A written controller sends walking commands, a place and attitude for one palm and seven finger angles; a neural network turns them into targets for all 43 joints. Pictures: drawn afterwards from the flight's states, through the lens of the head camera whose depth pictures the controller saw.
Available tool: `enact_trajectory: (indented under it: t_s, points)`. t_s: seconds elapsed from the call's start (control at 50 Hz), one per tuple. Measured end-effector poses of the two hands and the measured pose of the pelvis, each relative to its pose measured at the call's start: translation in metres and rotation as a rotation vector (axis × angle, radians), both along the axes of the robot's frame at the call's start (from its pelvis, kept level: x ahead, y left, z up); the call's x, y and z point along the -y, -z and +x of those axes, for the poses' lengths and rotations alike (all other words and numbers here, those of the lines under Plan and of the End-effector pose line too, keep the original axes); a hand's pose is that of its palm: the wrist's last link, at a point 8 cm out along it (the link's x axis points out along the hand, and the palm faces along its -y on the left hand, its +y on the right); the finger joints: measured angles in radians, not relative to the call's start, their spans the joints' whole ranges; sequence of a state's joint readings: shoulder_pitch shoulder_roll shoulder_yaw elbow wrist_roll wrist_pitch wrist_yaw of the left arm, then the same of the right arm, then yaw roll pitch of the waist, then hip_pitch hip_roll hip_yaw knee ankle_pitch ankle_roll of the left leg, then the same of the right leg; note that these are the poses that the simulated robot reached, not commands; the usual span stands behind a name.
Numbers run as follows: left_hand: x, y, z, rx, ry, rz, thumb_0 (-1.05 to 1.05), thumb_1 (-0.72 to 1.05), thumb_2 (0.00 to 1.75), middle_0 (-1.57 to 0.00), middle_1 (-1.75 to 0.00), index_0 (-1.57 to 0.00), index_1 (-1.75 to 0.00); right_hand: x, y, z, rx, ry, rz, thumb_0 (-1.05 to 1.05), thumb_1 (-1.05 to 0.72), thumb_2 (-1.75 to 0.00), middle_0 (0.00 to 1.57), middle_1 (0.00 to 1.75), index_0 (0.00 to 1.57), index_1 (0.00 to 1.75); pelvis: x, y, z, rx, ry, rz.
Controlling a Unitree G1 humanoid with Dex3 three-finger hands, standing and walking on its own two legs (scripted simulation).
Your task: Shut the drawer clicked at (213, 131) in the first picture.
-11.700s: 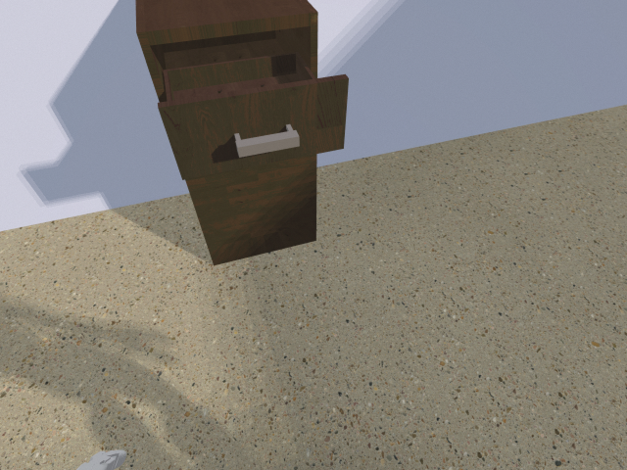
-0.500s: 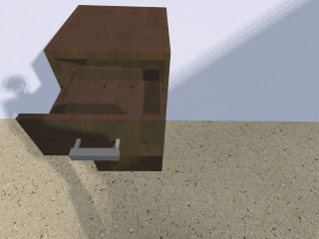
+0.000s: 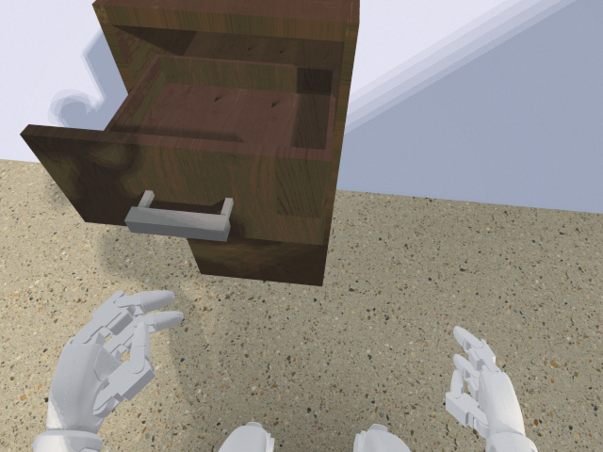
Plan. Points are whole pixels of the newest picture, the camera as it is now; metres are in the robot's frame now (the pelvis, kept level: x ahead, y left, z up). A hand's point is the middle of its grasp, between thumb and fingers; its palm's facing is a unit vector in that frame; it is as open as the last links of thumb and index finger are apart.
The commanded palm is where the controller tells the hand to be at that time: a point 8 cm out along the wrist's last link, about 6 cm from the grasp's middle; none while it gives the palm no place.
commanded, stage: raise the hand and make a fist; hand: left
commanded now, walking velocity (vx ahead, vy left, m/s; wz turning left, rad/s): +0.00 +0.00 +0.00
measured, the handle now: (183, 212) +0.39 +0.21 +0.08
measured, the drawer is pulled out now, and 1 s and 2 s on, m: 0.29 0.29 0.29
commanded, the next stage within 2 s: bring the fist close to the handle in 1.34 s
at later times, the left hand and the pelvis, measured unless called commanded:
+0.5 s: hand (147, 328) +0.22 +0.19 +0.11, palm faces +0.01 -1.00 -0.04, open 3.2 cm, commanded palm +0.18 +0.24 +0.13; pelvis +0.04 +0.02 +0.03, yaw -1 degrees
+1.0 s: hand (140, 303) +0.22 +0.17 +0.17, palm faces +0.03 -1.00 -0.08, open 3.3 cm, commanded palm +0.18 +0.23 +0.18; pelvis +0.04 +0.02 +0.05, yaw -1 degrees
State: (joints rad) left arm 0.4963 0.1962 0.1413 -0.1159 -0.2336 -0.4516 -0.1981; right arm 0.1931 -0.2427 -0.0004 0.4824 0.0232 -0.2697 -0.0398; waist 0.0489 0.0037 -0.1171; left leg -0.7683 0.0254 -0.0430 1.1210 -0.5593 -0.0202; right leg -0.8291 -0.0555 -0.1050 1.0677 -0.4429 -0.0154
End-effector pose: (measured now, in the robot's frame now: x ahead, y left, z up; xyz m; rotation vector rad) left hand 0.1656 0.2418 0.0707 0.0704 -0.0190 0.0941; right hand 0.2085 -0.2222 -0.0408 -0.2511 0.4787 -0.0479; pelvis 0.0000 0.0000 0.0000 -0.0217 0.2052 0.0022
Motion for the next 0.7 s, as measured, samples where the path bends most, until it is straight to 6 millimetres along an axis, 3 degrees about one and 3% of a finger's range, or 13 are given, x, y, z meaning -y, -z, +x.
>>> enact_trajectory:
  t_s: [0.14,0.3,0.46,0.6,0.7]
  points:
    - [0.006,-0.005,0.039,-0.097,0.114,-0.02,0.02,0.9,0.9,-0.73,-0.87,-0.73,-0.87,-0.002,0.016,-0.025,-0.129,0.075,0.063,0.02,-0.9,-0.9,0.2,0.3,0.2,0.3,0.004,-0.012,0.01,0.001,0.006,0.001]
    - [-0.011,-0.029,0.041,-0.091,0.043,-0.009,0.02,0.9,0.9,-0.89,-1.05,-0.89,-1.04,0.014,0.006,-0.04,-0.176,0.158,0.038,0.02,-0.9,-0.9,0.2,0.3,0.2,0.3,-0.002,-0.027,0.028,0.013,0.019,0.003]
    - [-0.002,-0.039,0.031,-0.071,0.077,-0.029,0.02,0.9,0.9,-1.05,-1.22,-1.05,-1.22,0.011,-0.012,-0.016,-0.103,0.124,-0.002,0.02,-0.91,-0.9,0.2,0.3,0.2,0.3,-0.014,-0.031,0.035,0.033,0.012,-0.004]
    - [0.006,-0.06,0.034,-0.009,0.074,-0.027,0.02,0.9,0.9,-1.19,-1.37,-1.19,-1.37,-0.019,-0.027,0.012,-0.013,0.057,0.044,0.02,-0.91,-0.9,0.2,0.3,0.2,0.3,-0.021,-0.034,0.038,0.057,0.01,-0.008]
    - [0.011,-0.072,0.034,-0.003,0.079,-0.022,0.02,0.9,0.9,-1.29,-1.48,-1.29,-1.47,-0.04,-0.034,0.02,0.014,0.015,0.088,0.02,-0.9,-0.9,0.2,0.3,0.2,0.3,-0.023,-0.037,0.04,0.078,0.011,-0.009]
